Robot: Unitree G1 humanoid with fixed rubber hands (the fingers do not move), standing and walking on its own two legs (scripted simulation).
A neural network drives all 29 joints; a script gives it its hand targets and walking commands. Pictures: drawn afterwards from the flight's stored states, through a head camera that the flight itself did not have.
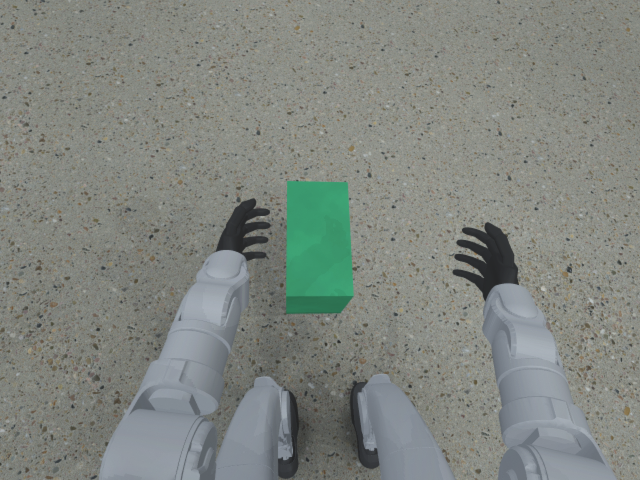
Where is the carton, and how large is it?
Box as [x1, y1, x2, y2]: [286, 181, 353, 313]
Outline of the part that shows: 287,181 286,313 340,312 353,295 347,182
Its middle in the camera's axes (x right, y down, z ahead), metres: -0.02 +0.04 +1.06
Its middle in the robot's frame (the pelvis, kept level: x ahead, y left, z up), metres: +0.56 -0.05 -0.58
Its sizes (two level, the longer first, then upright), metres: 0.299 0.157 0.242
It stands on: the floor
